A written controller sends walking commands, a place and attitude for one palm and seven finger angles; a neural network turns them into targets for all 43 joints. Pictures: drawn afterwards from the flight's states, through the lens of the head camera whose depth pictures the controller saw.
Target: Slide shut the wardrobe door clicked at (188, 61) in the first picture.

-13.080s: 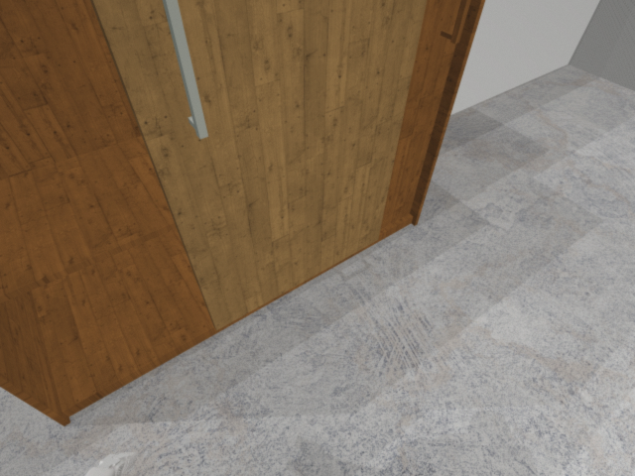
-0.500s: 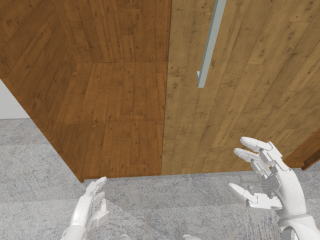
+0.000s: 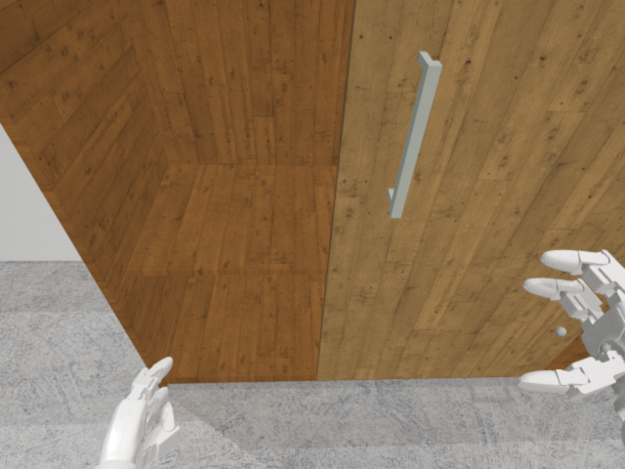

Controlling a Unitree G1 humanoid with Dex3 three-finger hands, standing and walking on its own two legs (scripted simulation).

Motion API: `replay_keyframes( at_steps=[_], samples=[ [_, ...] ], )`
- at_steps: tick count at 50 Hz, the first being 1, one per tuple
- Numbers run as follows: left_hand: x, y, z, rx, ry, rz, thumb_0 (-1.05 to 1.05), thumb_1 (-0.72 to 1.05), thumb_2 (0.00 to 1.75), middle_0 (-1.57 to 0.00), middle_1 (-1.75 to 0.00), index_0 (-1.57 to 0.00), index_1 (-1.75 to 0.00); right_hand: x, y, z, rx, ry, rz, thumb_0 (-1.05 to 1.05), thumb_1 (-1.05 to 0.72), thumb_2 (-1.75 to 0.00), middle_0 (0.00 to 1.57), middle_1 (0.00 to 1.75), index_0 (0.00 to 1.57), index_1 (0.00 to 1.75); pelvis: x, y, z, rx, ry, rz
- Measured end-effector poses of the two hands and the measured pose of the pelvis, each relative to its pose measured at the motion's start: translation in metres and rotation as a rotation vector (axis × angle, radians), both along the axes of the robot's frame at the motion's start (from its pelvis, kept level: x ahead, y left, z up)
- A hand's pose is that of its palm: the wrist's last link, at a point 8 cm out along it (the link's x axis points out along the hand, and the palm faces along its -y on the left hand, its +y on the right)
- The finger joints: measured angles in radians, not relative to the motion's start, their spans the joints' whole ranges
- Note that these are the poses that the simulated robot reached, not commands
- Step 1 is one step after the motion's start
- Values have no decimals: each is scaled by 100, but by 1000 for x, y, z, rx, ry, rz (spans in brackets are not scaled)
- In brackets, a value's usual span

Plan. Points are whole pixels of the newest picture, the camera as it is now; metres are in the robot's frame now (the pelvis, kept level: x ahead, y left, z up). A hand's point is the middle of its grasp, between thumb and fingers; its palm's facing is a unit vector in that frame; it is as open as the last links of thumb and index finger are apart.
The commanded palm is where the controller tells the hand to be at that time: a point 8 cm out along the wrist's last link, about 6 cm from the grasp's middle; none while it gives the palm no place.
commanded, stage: raise the hand with hooked fingers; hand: right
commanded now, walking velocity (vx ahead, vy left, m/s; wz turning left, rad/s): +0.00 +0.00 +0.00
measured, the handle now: (408, 143) +0.53 -0.12 +0.18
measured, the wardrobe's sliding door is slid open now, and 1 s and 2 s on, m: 0.48 0.48 0.48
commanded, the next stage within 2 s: move the hooked fingers beside the handle in 0.88 s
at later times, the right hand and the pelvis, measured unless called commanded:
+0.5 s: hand (608, 254) +0.29 -0.28 +0.21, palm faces +0.06 +0.99 -0.12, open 14.0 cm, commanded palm +0.24 -0.31 +0.21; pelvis +0.01 +0.01 +0.01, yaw +0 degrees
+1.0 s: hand (591, 260) +0.29 -0.27 +0.20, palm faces +0.01 +0.99 -0.11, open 14.0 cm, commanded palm +0.26 -0.31 +0.21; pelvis +0.01 +0.00 +0.01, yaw +1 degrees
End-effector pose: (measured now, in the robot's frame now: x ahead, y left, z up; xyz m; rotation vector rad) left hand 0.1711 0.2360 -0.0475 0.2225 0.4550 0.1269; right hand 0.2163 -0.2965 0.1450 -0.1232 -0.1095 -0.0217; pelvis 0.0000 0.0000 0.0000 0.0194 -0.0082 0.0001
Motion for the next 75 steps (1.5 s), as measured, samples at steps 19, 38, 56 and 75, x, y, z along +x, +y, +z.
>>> replay_keyframes(
  at_steps=[19, 38, 56, 75],
  samples=[
    [13, -9, -4, -46, 39, -62, 1, 90, 90, -20, -30, -20, -30, 27, -28, 69, -18, -77, -49, -1, 50, -30, 30, 119, 30, 120, 5, 11, 10, -5, -29, -8],
    [12, 6, 0, -28, 55, -7, 1, 91, 90, -20, -30, -20, -30, 46, -30, 62, 29, -53, -47, -1, 50, -30, 30, 120, 31, 120, 14, 9, 11, -9, -17, 10],
    [21, -15, -2, -48, 64, -41, 1, 91, 90, -20, -30, -20, -30, 53, -38, 60, 53, -7, -46, -1, 51, -30, 30, 120, 30, 120, 12, 1, 12, -7, -17, -1],
    [-4, 1, -14, -51, 145, 40, 1, 91, 90, -20, -30, -20, -30, 117, -8, 50, 63, 88, -18, -1, 50, -30, 30, 120, 30, 120, 12, 2, 13, -14, 10, 19]
  ],
)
